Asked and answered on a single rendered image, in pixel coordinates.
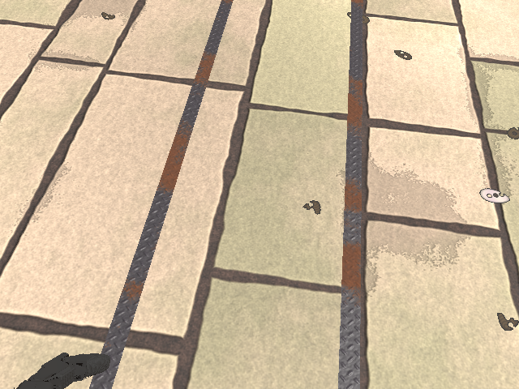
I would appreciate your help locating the left robot hand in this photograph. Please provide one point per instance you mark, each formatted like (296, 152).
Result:
(63, 370)

